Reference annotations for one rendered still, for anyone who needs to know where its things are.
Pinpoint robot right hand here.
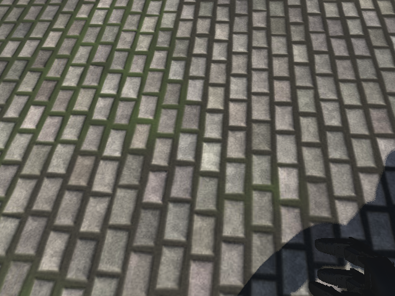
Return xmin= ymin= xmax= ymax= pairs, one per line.
xmin=309 ymin=237 xmax=395 ymax=296

